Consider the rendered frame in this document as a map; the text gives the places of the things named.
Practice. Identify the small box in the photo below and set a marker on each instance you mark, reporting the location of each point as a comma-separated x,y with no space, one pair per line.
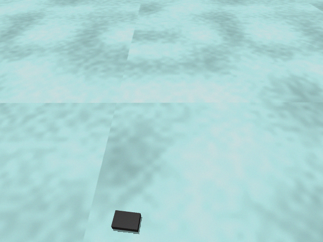
124,220

